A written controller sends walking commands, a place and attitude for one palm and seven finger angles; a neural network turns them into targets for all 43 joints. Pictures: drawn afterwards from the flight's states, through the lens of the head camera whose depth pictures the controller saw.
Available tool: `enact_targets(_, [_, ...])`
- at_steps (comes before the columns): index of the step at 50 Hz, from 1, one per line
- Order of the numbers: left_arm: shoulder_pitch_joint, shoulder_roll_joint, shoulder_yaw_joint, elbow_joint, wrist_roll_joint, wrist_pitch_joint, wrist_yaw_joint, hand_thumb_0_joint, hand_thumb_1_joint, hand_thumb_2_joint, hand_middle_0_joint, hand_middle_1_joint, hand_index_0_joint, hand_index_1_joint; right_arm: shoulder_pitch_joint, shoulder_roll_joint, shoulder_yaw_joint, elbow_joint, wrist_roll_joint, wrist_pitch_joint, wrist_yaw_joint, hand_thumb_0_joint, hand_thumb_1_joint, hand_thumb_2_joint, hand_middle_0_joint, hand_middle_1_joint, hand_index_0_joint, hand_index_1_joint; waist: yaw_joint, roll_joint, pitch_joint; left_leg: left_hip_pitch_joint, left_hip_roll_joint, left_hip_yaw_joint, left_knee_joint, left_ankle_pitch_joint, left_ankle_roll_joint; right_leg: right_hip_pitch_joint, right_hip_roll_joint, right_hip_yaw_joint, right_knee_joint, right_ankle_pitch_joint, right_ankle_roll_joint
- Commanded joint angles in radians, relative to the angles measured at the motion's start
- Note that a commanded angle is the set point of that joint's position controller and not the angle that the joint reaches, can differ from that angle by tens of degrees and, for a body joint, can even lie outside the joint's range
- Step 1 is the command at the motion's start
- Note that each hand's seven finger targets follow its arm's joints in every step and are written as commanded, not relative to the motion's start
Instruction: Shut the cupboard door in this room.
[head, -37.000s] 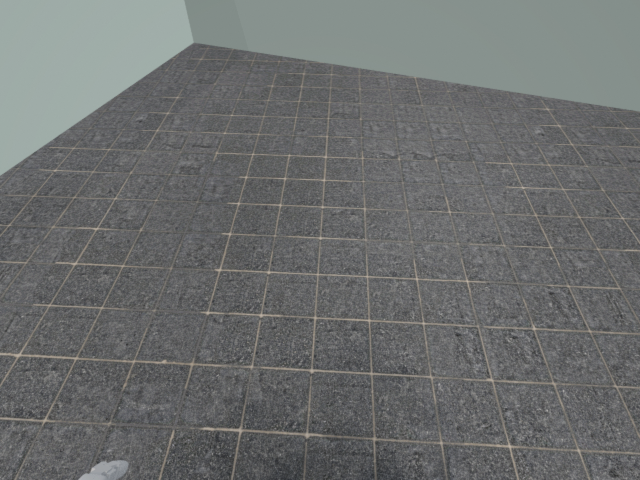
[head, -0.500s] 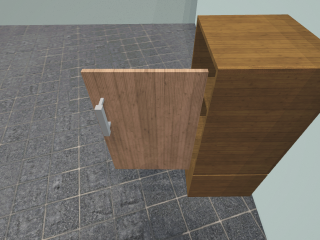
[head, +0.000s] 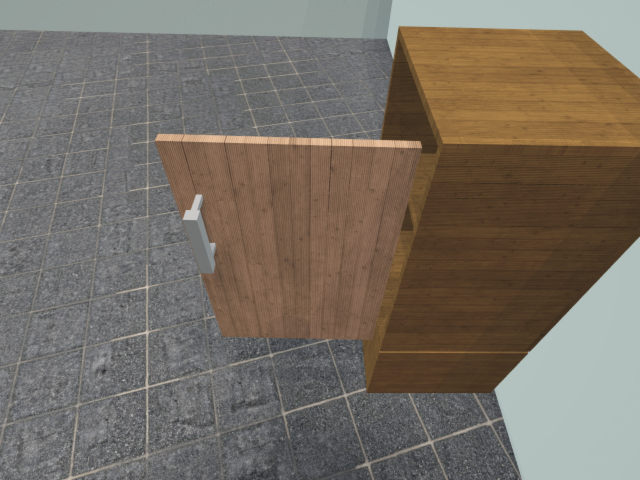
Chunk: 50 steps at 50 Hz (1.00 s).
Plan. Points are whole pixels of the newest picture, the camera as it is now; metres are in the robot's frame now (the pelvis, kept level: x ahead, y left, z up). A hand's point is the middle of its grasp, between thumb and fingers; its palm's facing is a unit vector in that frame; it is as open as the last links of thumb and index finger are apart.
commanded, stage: come to a stop and stand still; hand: left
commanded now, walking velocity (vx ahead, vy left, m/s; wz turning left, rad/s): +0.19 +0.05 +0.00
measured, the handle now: (203, 234) +0.49 +0.24 -0.02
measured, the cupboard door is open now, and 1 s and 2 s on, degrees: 89 89 89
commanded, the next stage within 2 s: look again from close up in 0.96 s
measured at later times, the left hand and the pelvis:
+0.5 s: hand out of the picture +0.05 +0.19 -0.17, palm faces +0.01 -0.97 -0.26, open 7.4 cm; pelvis +0.01 +0.00 +0.00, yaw -1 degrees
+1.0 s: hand out of the picture -0.03 +0.18 -0.17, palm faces -0.01 -0.97 -0.23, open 7.4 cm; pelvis -0.04 -0.01 +0.00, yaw +0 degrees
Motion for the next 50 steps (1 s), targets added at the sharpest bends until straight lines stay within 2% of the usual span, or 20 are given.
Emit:
enact_targets(1, [0.080, 0.134, 0.040, -0.027, 0.005, -0.014, -0.001, 0.000, 0.900, 0.900, -0.200, -0.300, -0.200, -0.300, 0.026, -0.081, -0.018, -0.052, -0.006, -0.016, -0.005, 0.000, -0.900, -0.900, 0.200, 0.300, 0.200, 0.300, 0.002, -0.061, 0.113, -0.093, 0.017, -0.013, -0.029, -0.070, 0.026, -0.076, -0.091, 0.121, -0.165, -0.132, -0.096])
enact_targets(4, [0.082, 0.122, 0.042, -0.022, 0.002, -0.017, 0.003, 0.000, 0.900, 0.900, -0.200, -0.300, -0.200, -0.300, 0.050, -0.077, -0.013, -0.044, -0.004, -0.030, -0.011, 0.000, -0.900, -0.900, 0.200, 0.300, 0.200, 0.300, -0.011, -0.034, 0.069, -0.022, 0.037, -0.022, -0.028, 0.136, 0.029, -0.061, -0.079, 0.074, -0.081, 0.121, -0.086])
enact_targets(5, [0.076, 0.103, 0.039, -0.022, 0.004, -0.016, 0.007, 0.000, 0.900, 0.900, -0.200, -0.300, -0.200, -0.300, 0.072, -0.085, -0.013, -0.027, -0.001, -0.033, -0.017, 0.000, -0.900, -0.900, 0.200, 0.300, 0.200, 0.300, -0.016, 0.020, 0.056, 0.036, 0.070, -0.052, -0.044, 0.288, 0.038, -0.073, -0.048, 0.022, -0.019, 0.218, -0.068])
enact_targets(7, [0.084, 0.074, 0.029, -0.016, 0.000, -0.016, 0.018, 0.000, 0.900, 0.900, -0.200, -0.300, -0.200, -0.300, 0.102, -0.110, -0.014, -0.006, 0.001, -0.036, -0.031, 0.000, -0.900, -0.900, 0.200, 0.300, 0.200, 0.300, -0.011, 0.126, -0.009, 0.120, 0.130, -0.094, -0.043, 0.665, 0.063, -0.053, -0.025, -0.023, 0.034, 0.254, -0.040])
enact_targets(9, [0.100, 0.078, 0.029, -0.002, -0.010, -0.015, 0.028, 0.000, 0.900, 0.900, -0.200, -0.300, -0.200, -0.300, 0.076, -0.114, -0.016, -0.010, 0.008, -0.033, -0.043, 0.000, -0.900, -0.900, 0.200, 0.300, 0.200, 0.300, 0.002, 0.102, -0.022, 0.139, 0.131, -0.088, -0.021, 0.859, 0.058, -0.016, -0.038, -0.010, -0.004, 0.347, -0.032])
enact_targets(12, [0.102, 0.108, 0.041, -0.010, -0.009, -0.012, 0.034, 0.000, 0.900, 0.900, -0.200, -0.300, -0.200, -0.300, 0.055, -0.111, -0.029, -0.029, 0.011, -0.024, -0.047, 0.000, -0.900, -0.900, 0.200, 0.300, 0.200, 0.300, -0.003, 0.024, -0.037, 0.137, 0.105, -0.054, -0.014, 0.787, 0.036, 0.015, -0.065, 0.007, -0.004, 0.568, -0.034])
enact_targets(16, [0.078, 0.100, 0.046, -0.042, -0.006, -0.003, 0.035, 0.000, 0.900, 0.900, -0.200, -0.300, -0.200, -0.300, 0.041, -0.103, -0.040, -0.042, 0.007, -0.014, -0.048, 0.000, -0.900, -0.900, 0.200, 0.300, 0.200, 0.300, -0.004, 0.013, -0.054, 0.142, 0.114, -0.053, -0.034, 0.719, 0.040, -0.006, -0.062, 0.015, 0.008, 0.530, -0.033])
enact_targets(20, [0.060, 0.106, 0.046, -0.059, -0.002, -0.001, 0.029, 0.000, 0.900, 0.900, -0.200, -0.300, -0.200, -0.300, 0.011, -0.092, -0.038, -0.054, 0.005, -0.012, -0.042, 0.000, -0.900, -0.900, 0.200, 0.300, 0.200, 0.300, 0.001, 0.004, -0.067, 0.099, 0.102, -0.052, -0.057, 0.541, 0.035, 0.021, -0.069, 0.032, -0.028, 0.484, -0.040])
enact_targets(21, [0.097, 0.131, 0.046, -0.055, 0.007, -0.019, 0.061, 0.000, 0.900, 0.900, -0.200, -0.300, -0.200, -0.300, -0.030, -0.160, -0.060, -0.126, 0.020, -0.011, -0.030, 0.000, -0.900, -0.900, 0.200, 0.300, 0.200, 0.300, -0.005, -0.017, -0.063, 0.092, 0.117, -0.024, 0.142, 0.661, -0.003, -0.054, -0.091, 0.071, -0.074, 0.734, -0.012])
enact_targets(22, [0.072, 0.152, 0.051, -0.111, 0.006, -0.029, 0.056, 0.000, 0.900, 0.900, -0.200, -0.300, -0.200, -0.300, 0.011, -0.103, -0.053, -0.157, 0.008, -0.014, -0.016, 0.000, -0.900, -0.900, 0.200, 0.300, 0.200, 0.300, -0.021, -0.045, -0.104, -0.017, 0.079, -0.032, 0.129, 0.409, 0.010, 0.058, -0.124, 0.079, -0.009, 0.793, -0.046])
enact_targets(23, [0.056, 0.146, 0.047, -0.121, 0.002, -0.032, 0.052, 0.000, 0.900, 0.900, -0.200, -0.300, -0.200, -0.300, 0.023, -0.098, -0.048, -0.163, 0.008, -0.013, -0.015, 0.000, -0.900, -0.900, 0.200, 0.300, 0.200, 0.300, -0.028, -0.060, -0.144, -0.034, 0.071, -0.023, 0.092, 0.284, 0.017, 0.088, -0.130, 0.078, 0.027, 0.780, -0.070])
enact_targets(24, [0.047, 0.140, 0.043, -0.136, 0.000, -0.031, 0.049, 0.000, 0.900, 0.900, -0.200, -0.300, -0.200, -0.300, 0.026, -0.096, -0.049, -0.171, 0.008, -0.014, -0.014, 0.000, -0.900, -0.900, 0.200, 0.300, 0.200, 0.300, -0.033, -0.022, -0.167, 0.001, 0.069, -0.024, 0.046, 0.322, 0.020, 0.088, -0.119, 0.063, 0.058, 0.747, -0.073])
enact_targets(25, [0.030, 0.138, 0.038, -0.143, -0.004, -0.031, 0.045, 0.000, 0.900, 0.900, -0.200, -0.300, -0.200, -0.300, 0.025, -0.099, -0.041, -0.163, 0.001, -0.018, -0.014, 0.000, -0.900, -0.900, 0.200, 0.300, 0.200, 0.300, -0.027, 0.100, -0.168, 0.053, 0.074, -0.028, 0.023, 0.437, 0.023, 0.061, -0.098, 0.053, 0.073, 0.667, -0.074])
enact_targets(26, [0.024, 0.138, 0.037, -0.155, -0.007, -0.026, 0.042, 0.000, 0.900, 0.900, -0.200, -0.300, -0.200, -0.300, 0.021, -0.108, -0.041, -0.170, 0.000, -0.013, -0.016, 0.000, -0.900, -0.900, 0.200, 0.300, 0.200, 0.300, -0.025, 0.110, -0.135, 0.066, 0.095, -0.052, 0.033, 0.500, 0.032, 0.019, -0.068, 0.036, 0.054, 0.517, -0.067])
enact_targets(28, [0.011, 0.129, 0.031, -0.157, -0.007, -0.013, 0.037, 0.000, 0.900, 0.900, -0.200, -0.300, -0.200, -0.300, 0.000, -0.118, -0.038, -0.180, 0.001, -0.005, -0.019, 0.000, -0.900, -0.900, 0.200, 0.300, 0.200, 0.300, -0.018, 0.080, -0.058, 0.037, 0.106, -0.068, 0.008, 0.418, 0.038, -0.029, -0.043, 0.025, 0.001, 0.312, -0.061])
enact_targets(32, [-0.037, 0.146, 0.021, -0.164, -0.005, -0.001, 0.022, 0.000, 0.900, 0.900, -0.200, -0.300, -0.200, -0.300, -0.026, -0.114, -0.027, -0.187, 0.000, 0.006, -0.008, 0.000, -0.900, -0.900, 0.200, 0.300, 0.200, 0.300, -0.021, -0.030, 0.104, -0.055, 0.064, -0.065, -0.084, 0.047, 0.025, -0.129, -0.048, 0.071, -0.112, 0.021, -0.058])
enact_targets(35, [-0.047, 0.161, 0.020, -0.167, -0.002, 0.006, 0.013, 0.000, 0.900, 0.900, -0.200, -0.300, -0.200, -0.300, 0.001, -0.114, -0.026, -0.170, -0.006, 0.011, -0.001, 0.000, -0.900, -0.900, 0.200, 0.300, 0.200, 0.300, -0.027, -0.014, 0.148, -0.074, 0.049, -0.071, -0.136, -0.114, 0.023, -0.198, -0.045, 0.083, -0.164, -0.204, -0.063])
enact_targets(38, [-0.024, 0.163, 0.023, -0.165, -0.002, 0.008, 0.010, 0.000, 0.900, 0.900, -0.200, -0.300, -0.200, -0.300, 0.024, -0.124, -0.026, -0.162, -0.010, 0.012, 0.002, 0.000, -0.900, -0.900, 0.200, 0.300, 0.200, 0.300, -0.022, -0.045, 0.112, -0.072, 0.046, -0.070, -0.142, -0.149, 0.024, -0.207, -0.045, 0.091, -0.172, -0.266, -0.059])
enact_targets(41, [-0.010, 0.160, 0.025, -0.158, -0.003, 0.007, 0.007, 0.000, 0.900, 0.900, -0.200, -0.300, -0.200, -0.300, 0.043, -0.124, -0.022, -0.148, -0.010, 0.007, 0.001, 0.000, -0.900, -0.900, 0.200, 0.300, 0.200, 0.300, -0.018, -0.002, 0.100, -0.093, 0.053, -0.089, -0.173, -0.173, 0.028, -0.185, -0.038, 0.083, -0.161, -0.247, -0.057])
enact_targets(50, [0.042, 0.127, 0.013, -0.076, -0.008, -0.009, 0.004, 0.000, 0.900, 0.900, -0.200, -0.300, -0.200, -0.300, 0.090, -0.094, -0.011, -0.067, 0.001, -0.011, -0.009, 0.000, -0.900, -0.900, 0.200, 0.300, 0.200, 0.300, -0.010, 0.006, 0.045, -0.041, 0.071, -0.086, -0.176, -0.029, 0.024, -0.121, -0.048, 0.080, -0.161, -0.078, -0.057])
